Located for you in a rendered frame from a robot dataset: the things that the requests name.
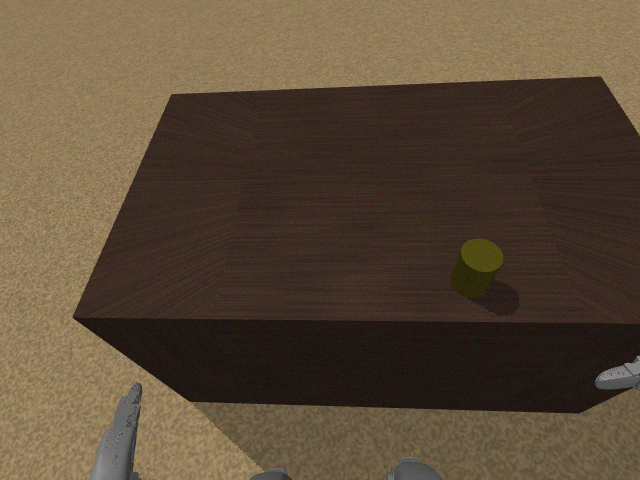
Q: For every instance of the left robot hand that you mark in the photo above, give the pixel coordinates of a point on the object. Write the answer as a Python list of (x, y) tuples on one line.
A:
[(115, 455)]

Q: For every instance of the can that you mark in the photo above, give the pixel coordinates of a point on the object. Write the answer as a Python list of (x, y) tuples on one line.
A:
[(478, 262)]

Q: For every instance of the right robot hand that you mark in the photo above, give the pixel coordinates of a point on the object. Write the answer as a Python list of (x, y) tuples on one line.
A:
[(625, 376)]

